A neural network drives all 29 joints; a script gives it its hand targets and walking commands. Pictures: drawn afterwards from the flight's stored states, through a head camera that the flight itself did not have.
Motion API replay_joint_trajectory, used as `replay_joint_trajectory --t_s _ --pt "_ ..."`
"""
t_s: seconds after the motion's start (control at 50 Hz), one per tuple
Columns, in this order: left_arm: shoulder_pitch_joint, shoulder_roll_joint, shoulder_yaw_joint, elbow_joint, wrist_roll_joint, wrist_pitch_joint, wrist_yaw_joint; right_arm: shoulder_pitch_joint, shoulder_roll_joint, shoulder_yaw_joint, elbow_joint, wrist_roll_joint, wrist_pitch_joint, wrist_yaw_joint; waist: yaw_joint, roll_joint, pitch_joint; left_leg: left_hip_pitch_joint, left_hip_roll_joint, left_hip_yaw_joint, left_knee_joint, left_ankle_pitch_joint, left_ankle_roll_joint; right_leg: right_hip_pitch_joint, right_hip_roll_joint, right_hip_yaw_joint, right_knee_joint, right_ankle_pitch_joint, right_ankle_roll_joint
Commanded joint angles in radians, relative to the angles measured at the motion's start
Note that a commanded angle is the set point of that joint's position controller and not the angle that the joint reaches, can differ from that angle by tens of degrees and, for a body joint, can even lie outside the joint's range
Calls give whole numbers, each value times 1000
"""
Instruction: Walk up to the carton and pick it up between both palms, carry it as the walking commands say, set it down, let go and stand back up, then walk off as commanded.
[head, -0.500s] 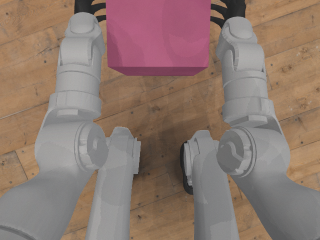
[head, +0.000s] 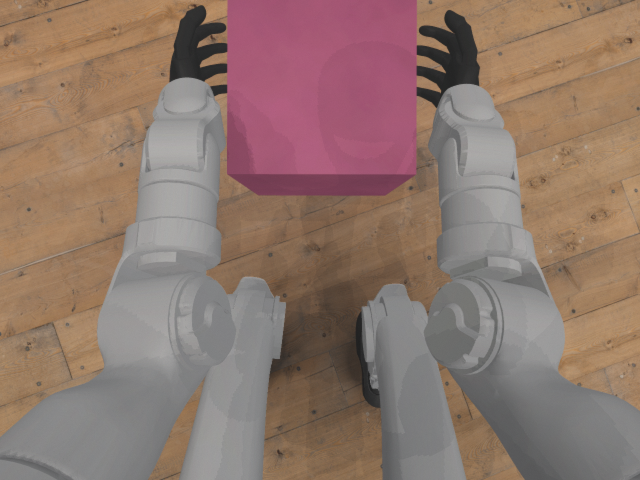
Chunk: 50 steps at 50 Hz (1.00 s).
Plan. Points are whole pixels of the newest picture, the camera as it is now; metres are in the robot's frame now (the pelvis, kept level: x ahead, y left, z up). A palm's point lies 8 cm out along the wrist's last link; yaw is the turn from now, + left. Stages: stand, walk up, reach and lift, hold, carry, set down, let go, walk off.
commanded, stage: reach and lift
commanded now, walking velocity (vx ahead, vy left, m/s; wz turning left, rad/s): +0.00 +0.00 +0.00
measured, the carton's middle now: (321, 82) +0.56 +0.02 -0.17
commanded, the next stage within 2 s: none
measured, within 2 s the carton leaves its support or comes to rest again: neither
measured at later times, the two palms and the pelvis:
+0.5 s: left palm (176, 83) +0.48 +0.15 +0.00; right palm (498, 97) +0.49 -0.13 +0.00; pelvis +0.01 -0.01 +0.05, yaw +0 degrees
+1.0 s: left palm (142, 66) +0.46 +0.15 +0.07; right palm (546, 87) +0.46 -0.13 +0.07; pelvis +0.02 +0.00 +0.11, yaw +0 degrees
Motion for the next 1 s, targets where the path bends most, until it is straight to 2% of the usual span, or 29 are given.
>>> replay_joint_trajectory --t_s 0.0,0.02,0.04,0.06,0.08,0.1,0.12,0.18,0.2,0.24,0.26,0.28,0.3,0.34,0.4,0.44,0.52,0.6,0.68,0.7,0.72,0.8,0.82,0.84,0.86,0.9,0.94,0.98 --pt "-620 -1042 -451 52 -173 -39 -346 -560 1001 412 66 161 -29 296 -19 93 -1057 750 -94 129 -148 336 -11 409 108 -161 -172 283 -26" --pt "-621 -1038 -456 41 -171 -45 -346 -535 1014 415 76 157 -28 298 -18 72 -1059 734 -95 127 -152 346 -9 427 108 -159 -174 304 -23" --pt "-615 -1042 -467 32 -175 -48 -344 -546 1029 431 58 168 -29 300 -2 82 -1094 763 -97 128 -158 363 -7 443 109 -157 -175 316 -23" --pt "-612 -1043 -475 24 -175 -53 -342 -531 1042 445 60 171 -29 303 -3 65 -1087 754 -97 126 -164 369 -4 444 111 -156 -182 325 -18" --pt "-599 -1051 -491 13 -182 -56 -338 -536 1051 461 42 184 -33 303 4 79 -1117 790 -96 126 -166 389 -6 450 111 -156 -184 336 -18" --pt "-600 -1048 -488 7 -179 -60 -335 -512 1059 464 64 180 -29 303 -1 59 -1088 771 -95 124 -177 384 -3 450 112 -155 -196 338 -15" --pt "-601 -1049 -504 -15 -183 -62 -332 -509 1071 479 50 193 -30 303 11 70 -1112 788 -94 126 -186 385 -3 478 112 -151 -198 343 -16" --pt "-590 -1034 -487 -12 -175 -67 -335 -475 1100 484 70 180 -24 301 16 19 -1081 738 -100 128 -203 339 4 525 112 -143 -225 329 -8" --pt "-569 -1020 -473 7 -162 -63 -338 -481 1095 475 74 180 -23 299 32 21 -1061 719 -97 131 -213 315 6 532 110 -137 -233 308 -9" --pt "-549 -1027 -456 26 -148 -59 -344 -469 1103 467 84 167 -20 296 27 3 -1039 710 -98 128 -230 296 10 540 112 -137 -249 295 -8" --pt "-529 -1048 -461 25 -150 -55 -345 -469 1096 475 65 171 -23 292 26 17 -1061 725 -100 134 -231 300 8 565 113 -130 -257 299 -10" --pt "-517 -1044 -451 37 -150 -53 -348 -470 1098 475 69 166 -20 288 18 -10 -1045 711 -100 131 -235 289 11 571 112 -133 -265 290 -6" --pt "-509 -1045 -444 55 -144 -47 -351 -475 1089 470 63 165 -22 285 20 8 -1034 720 -98 129 -244 271 11 564 112 -129 -271 269 -9" --pt "-500 -1057 -433 66 -134 -44 -355 -476 1090 473 54 158 -23 279 21 5 -1022 721 -97 127 -258 266 11 587 109 -124 -289 265 -11" --pt "-503 -1068 -426 65 -137 -42 -361 -459 1099 463 66 150 -18 269 7 -12 -996 717 -99 128 -277 234 13 631 109 -118 -318 240 -12" --pt "-517 -1066 -433 55 -137 -41 -364 -450 1107 457 64 147 -17 264 -8 -4 -983 729 -97 127 -288 214 13 654 109 -114 -336 225 -17" --pt "-523 -1079 -429 64 -136 -34 -366 -449 1105 439 75 142 -14 263 0 31 -955 772 -100 124 -325 176 13 661 110 -113 -358 188 -25" --pt "-476 -1084 -412 81 -112 -31 -363 -414 1124 432 91 128 -12 265 8 32 -938 801 -100 122 -352 185 13 687 110 -107 -388 195 -24" --pt "-457 -1090 -432 49 -116 -39 -361 -375 1145 453 84 133 -15 273 21 28 -953 854 -100 113 -379 234 16 732 110 -101 -414 239 -26" --pt "-450 -1089 -430 57 -111 -39 -362 -361 1142 442 95 122 -16 275 13 35 -934 855 -98 109 -391 228 15 720 110 -104 -417 236 -27" --pt "-434 -1099 -433 55 -113 -40 -363 -361 1153 457 82 127 -18 276 26 27 -945 877 -100 106 -398 243 17 747 107 -101 -428 244 -28" --pt "-372 -1145 -480 43 -136 -45 -361 -329 1166 503 41 143 -29 278 12 32 -971 952 -98 91 -428 304 15 790 108 -102 -454 297 -26" --pt "-373 -1143 -485 49 -139 -49 -360 -318 1163 504 51 145 -32 280 12 44 -955 958 -98 88 -434 310 14 775 105 -97 -462 297 -29" --pt "-359 -1148 -486 54 -144 -51 -361 -318 1148 501 45 140 -38 279 -1 35 -937 953 -96 83 -441 304 12 777 105 -100 -468 293 -30" --pt "-333 -1159 -479 64 -139 -51 -360 -308 1156 502 47 137 -38 278 3 37 -924 974 -97 81 -455 304 12 777 104 -102 -479 286 -30" --pt "-334 -1160 -487 58 -139 -54 -360 -279 1146 490 55 123 -42 279 -17 41 -897 989 -93 73 -473 297 7 783 103 -100 -497 279 -35" --pt "-311 -1171 -497 50 -137 -58 -355 -253 1155 492 62 122 -46 279 -17 41 -890 1018 -90 66 -497 315 5 811 103 -96 -517 296 -39" --pt "-286 -1171 -503 48 -131 -60 -350 -238 1156 492 53 119 -50 284 -14 64 -885 1052 -90 62 -520 323 3 825 99 -92 -534 301 -42"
